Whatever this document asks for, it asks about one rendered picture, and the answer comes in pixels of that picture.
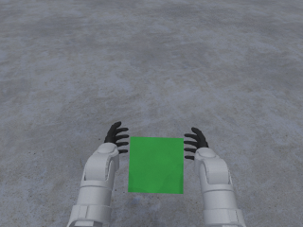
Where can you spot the robot left hand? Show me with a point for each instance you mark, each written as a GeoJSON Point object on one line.
{"type": "Point", "coordinates": [112, 136]}

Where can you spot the robot left forearm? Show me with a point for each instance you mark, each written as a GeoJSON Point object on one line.
{"type": "Point", "coordinates": [96, 186]}

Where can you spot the robot right forearm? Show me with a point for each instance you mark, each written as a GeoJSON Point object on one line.
{"type": "Point", "coordinates": [220, 203]}

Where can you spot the carton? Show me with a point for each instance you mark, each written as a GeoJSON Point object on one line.
{"type": "Point", "coordinates": [156, 165]}

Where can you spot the robot right hand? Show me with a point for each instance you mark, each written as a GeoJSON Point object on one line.
{"type": "Point", "coordinates": [201, 142]}

